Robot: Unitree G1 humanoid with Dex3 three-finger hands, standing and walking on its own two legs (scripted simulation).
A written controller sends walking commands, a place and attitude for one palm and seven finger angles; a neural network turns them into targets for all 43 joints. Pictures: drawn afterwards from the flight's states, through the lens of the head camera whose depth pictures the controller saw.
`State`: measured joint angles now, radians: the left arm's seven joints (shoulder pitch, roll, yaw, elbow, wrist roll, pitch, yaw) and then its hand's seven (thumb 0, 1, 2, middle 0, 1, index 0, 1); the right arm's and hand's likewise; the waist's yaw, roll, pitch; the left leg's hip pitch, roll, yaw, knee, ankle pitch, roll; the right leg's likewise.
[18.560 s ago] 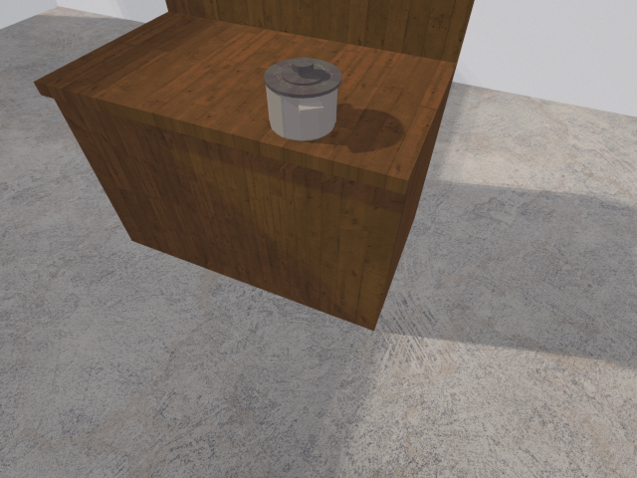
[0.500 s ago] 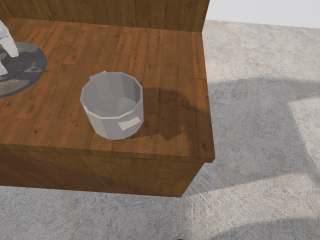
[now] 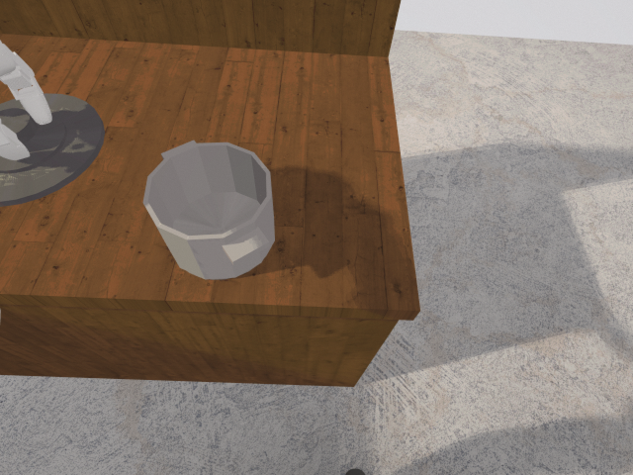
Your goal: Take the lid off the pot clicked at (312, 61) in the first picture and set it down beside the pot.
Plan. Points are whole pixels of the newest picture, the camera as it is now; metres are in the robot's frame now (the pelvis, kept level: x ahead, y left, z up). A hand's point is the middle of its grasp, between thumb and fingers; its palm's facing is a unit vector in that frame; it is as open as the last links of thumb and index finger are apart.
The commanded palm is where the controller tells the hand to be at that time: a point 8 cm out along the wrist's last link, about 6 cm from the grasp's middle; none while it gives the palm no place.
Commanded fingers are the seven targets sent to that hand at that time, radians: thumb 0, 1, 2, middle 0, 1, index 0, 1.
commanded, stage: lower the lid onto the table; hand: left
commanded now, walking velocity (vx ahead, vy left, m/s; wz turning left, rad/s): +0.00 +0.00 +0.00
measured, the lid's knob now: (10, 127) +0.50 +0.32 +0.14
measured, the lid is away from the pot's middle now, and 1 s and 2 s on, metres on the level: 0.21 0.22 0.22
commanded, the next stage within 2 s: none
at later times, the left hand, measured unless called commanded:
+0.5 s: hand out of the picture +0.45 +0.33 +0.13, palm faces -0.46 -0.20 -0.86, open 7.5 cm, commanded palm +0.49 +0.34 +0.20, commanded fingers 0.00 0.70 0.77 -0.88 -1.05 -0.90 -1.07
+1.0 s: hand (18, 170) +0.47 +0.33 +0.10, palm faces -0.48 -0.21 -0.85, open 7.5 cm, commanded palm +0.50 +0.34 +0.16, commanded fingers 0.00 0.70 0.77 -0.88 -1.05 -0.90 -1.07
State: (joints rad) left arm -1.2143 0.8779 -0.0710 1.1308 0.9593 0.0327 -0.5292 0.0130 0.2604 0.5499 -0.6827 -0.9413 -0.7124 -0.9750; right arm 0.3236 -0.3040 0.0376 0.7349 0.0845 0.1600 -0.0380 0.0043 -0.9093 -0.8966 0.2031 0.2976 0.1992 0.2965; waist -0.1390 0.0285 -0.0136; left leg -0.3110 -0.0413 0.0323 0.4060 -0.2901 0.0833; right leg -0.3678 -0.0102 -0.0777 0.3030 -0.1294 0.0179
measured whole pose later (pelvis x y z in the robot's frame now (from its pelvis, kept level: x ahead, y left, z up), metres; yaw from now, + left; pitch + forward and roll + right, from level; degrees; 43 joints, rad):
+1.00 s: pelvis -0.01 +0.00 -0.01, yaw -1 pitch +14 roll -3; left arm -1.18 0.91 -0.05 1.24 0.97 -0.04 -0.48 0.01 0.27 0.55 -0.68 -0.94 -0.71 -0.97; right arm 0.37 -0.30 0.05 0.76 0.09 0.17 -0.08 0.00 -0.91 -0.90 0.20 0.30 0.20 0.30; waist -0.17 0.02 -0.02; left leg -0.45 -0.03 0.04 0.55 -0.34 0.09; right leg -0.49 0.00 -0.07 0.41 -0.16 0.02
